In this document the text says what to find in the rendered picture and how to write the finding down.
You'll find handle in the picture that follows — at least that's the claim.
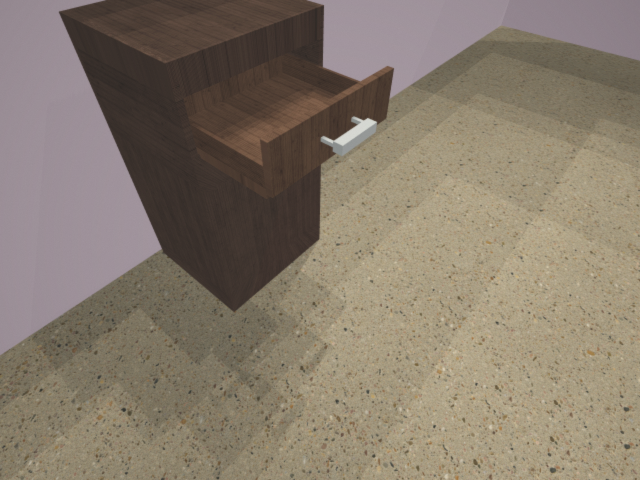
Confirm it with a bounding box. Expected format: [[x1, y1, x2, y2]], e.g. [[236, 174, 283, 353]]
[[321, 116, 377, 156]]

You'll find drawer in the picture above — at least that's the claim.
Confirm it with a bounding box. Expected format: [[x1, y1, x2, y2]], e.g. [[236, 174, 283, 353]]
[[183, 53, 394, 199]]

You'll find cabinet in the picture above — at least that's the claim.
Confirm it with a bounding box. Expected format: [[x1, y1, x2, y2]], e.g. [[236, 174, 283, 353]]
[[59, 0, 324, 312]]

